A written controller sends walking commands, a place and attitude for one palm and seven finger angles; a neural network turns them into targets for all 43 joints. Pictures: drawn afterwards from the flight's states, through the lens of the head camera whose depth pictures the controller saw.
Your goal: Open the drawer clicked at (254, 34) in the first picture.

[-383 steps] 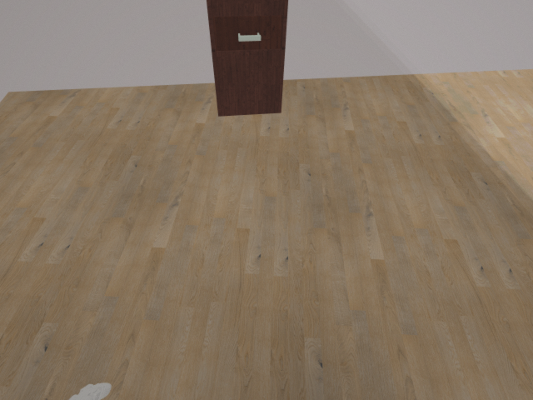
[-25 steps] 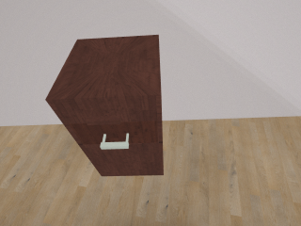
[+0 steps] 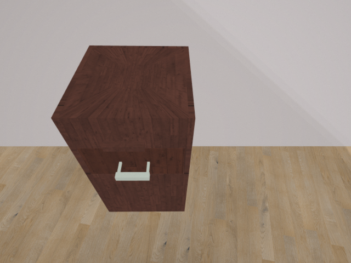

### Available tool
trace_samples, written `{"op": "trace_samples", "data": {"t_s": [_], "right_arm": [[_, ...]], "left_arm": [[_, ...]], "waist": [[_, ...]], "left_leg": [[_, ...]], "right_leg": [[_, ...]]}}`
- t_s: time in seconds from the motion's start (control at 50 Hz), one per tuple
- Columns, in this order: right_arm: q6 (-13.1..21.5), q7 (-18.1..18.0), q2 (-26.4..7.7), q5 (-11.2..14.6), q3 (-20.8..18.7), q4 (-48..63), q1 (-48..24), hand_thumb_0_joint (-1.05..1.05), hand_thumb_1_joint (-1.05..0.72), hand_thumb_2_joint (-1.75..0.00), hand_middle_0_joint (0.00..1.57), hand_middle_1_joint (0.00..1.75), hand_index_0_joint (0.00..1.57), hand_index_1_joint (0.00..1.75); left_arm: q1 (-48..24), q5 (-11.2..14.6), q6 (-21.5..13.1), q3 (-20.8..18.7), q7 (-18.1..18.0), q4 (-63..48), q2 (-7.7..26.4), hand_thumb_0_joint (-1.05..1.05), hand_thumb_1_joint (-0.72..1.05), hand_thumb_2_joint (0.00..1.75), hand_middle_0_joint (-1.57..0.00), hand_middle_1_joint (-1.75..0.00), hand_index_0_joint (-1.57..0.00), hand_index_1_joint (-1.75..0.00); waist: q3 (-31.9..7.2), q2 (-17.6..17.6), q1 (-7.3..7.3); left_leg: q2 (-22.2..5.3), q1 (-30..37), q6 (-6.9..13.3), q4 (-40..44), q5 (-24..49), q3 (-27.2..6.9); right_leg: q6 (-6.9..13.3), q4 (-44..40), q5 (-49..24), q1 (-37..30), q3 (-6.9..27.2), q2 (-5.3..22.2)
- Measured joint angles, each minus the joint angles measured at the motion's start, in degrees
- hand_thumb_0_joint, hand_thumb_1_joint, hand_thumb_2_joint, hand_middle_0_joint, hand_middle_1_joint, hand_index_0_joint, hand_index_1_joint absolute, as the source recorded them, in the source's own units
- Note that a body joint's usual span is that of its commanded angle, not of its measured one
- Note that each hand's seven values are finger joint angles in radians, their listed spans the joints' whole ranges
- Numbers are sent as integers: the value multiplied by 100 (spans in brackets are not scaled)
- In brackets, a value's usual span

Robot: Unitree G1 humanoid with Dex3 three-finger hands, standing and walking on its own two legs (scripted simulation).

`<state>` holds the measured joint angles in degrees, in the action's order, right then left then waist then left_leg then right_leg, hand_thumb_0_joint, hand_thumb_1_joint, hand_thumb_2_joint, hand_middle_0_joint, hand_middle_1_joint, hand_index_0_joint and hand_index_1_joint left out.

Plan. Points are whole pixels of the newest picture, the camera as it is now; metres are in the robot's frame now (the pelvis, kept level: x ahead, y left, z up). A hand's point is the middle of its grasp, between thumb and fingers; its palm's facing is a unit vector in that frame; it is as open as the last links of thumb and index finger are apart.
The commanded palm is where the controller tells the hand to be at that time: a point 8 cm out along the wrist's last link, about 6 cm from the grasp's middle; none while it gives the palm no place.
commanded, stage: come to a stop and stand still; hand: left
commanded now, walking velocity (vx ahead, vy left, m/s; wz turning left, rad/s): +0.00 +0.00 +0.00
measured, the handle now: (133, 170) +0.47 +0.19 -0.24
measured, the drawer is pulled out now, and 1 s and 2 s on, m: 0.00 0.00 0.00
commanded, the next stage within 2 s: look again from close up in 0.08 s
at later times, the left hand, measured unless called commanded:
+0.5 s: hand out of the picture +0.00 +0.18 -0.18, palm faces +0.00 -0.98 -0.21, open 7.3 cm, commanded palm none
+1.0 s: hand (89, 250) +0.15 +0.20 -0.04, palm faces +0.01 -0.65 -0.76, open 7.7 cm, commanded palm +0.09 +0.23 -0.04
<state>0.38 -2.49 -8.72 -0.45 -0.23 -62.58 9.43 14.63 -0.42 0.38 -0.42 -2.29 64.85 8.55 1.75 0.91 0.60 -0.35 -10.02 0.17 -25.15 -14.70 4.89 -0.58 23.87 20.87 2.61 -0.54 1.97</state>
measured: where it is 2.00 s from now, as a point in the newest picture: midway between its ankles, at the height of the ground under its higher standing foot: outside the picture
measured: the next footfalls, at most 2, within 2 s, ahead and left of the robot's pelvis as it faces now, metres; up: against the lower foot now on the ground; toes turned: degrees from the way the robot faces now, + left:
none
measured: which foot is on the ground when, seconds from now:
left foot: down 0.00-1.00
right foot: down 0.00-1.00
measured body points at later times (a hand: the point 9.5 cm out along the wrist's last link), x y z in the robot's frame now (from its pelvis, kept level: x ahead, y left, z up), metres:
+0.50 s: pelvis -0.02 +0.00 -0.01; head -0.02 +0.01 +0.44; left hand +0.00 +0.23 -0.16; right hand -0.02 -0.22 -0.17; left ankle -0.01 +0.12 -0.74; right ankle -0.09 -0.12 -0.74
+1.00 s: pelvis -0.05 -0.01 -0.02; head -0.04 -0.04 +0.43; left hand +0.15 +0.23 +0.00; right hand +0.09 -0.25 -0.13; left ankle -0.01 +0.12 -0.74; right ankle -0.09 -0.12 -0.74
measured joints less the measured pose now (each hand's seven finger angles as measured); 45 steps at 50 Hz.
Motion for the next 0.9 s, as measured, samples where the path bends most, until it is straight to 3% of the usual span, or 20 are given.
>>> {"op": "trace_samples", "data": {"t_s": [0.18, 0.26, 0.34, 0.54, 0.8, 0.82, 0.84, 0.86, 0.9], "right_arm": [[-42, 24, -72, -24, 50, -286, 460, 0, -92, -89, 20, 30, 20, 29], [-31, 138, -143, -41, 45, 2, 589, 0, -92, -89, 20, 30, 20, 29], [-6, 154, -130, -55, 87, 159, 690, 0, -91, -89, 20, 30, 20, 29], [-67, 136, -38, -59, 153, 156, 740, 1, -92, -89, 20, 30, 20, 29], [-10, 153, -67, -19, 158, 56, 678, 1, -92, -89, 20, 30, 20, 29], [40, 104, -101, 55, 164, 279, 766, 1, -92, -89, 20, 30, 20, 29], [298, -8, -124, 128, 161, 515, 881, 1, -92, -89, 20, 30, 20, 29], [630, -120, -140, 188, 126, 667, 952, 1, -92, -89, 20, 30, 20, 29], [1081, -264, -189, 317, 35, 940, 934, 1, -92, -89, 20, 30, 20, 29]], "left_arm": [[-67, 18, -35, -14, -3, -55, 130, 0, 91, 89, -19, -30, -20, -30], [40, -37, -235, 68, -90, -288, 76, 0, 91, 89, -19, -30, -20, -30], [90, 15, -223, 117, -51, -391, 88, 0, 91, 89, -20, -30, -20, -30], [142, 13, -52, 144, 5, -490, 122, 0, 91, 89, -20, -30, -20, -30], [417, -17, -78, 147, -1, -259, 79, 0, 91, 89, -20, -30, -20, -30], [695, -210, 284, 231, -29, -1133, 105, 0, 91, 89, -20, -30, -20, -30], [997, -408, 400, 325, -126, -2190, 173, 1, 90, 89, -20, -30, -21, -30], [1211, -493, 372, 361, -324, -3124, 262, 1, 90, 89, -20, -30, -21, -30], [1317, -668, 394, 391, -726, -4482, 417, 2, 90, 88, -20, -31, -21, -31]], "waist": [[-44, 2, -81], [65, -174, -160], [123, -119, -235], [-22, -62, -162], [-25, -35, -57], [-29, -47, -12], [-14, -22, 68], [-37, -2, 119], [-155, -11, 85]], "left_leg": [[27, 140, -15, 216, 111, -18], [-165, -365, -24, -418, -146, -105], [-152, -526, -4, -685, -220, -101], [-97, -475, 58, -749, -200, -74], [-104, -460, 34, -472, 8, -84], [-124, -528, 32, -529, -17, -70], [-102, -538, 36, -506, -7, -20], [-63, -573, 35, -486, 20, 10], [37, -740, 37, -535, 65, 6]], "right_leg": [[13, -135, -57, -111, -24, 16], [40, 113, -38, 219, -48, -164], [41, 472, 115, 416, -38, -140], [0, 646, 152, 415, -16, -80], [4, 398, -20, 409, -29, -96], [12, 437, -28, 484, -11, -114], [52, 595, -7, 602, 23, -85], [96, 790, 38, 741, 21, -38], [117, 1077, 184, 983, -19, 76]]}}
